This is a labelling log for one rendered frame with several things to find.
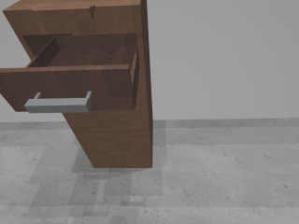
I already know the handle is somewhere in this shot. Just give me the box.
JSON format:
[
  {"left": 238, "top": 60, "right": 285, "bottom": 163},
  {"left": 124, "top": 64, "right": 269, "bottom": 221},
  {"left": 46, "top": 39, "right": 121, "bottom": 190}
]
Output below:
[
  {"left": 32, "top": 5, "right": 94, "bottom": 21},
  {"left": 24, "top": 91, "right": 93, "bottom": 114}
]

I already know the cabinet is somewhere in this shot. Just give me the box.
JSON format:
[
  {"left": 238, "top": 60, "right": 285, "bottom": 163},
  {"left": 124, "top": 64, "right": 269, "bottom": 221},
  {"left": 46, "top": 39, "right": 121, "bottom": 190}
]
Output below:
[{"left": 2, "top": 0, "right": 153, "bottom": 168}]

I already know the drawer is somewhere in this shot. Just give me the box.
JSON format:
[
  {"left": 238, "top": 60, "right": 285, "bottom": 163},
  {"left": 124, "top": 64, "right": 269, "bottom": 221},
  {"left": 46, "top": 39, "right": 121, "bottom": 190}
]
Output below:
[{"left": 0, "top": 33, "right": 140, "bottom": 112}]

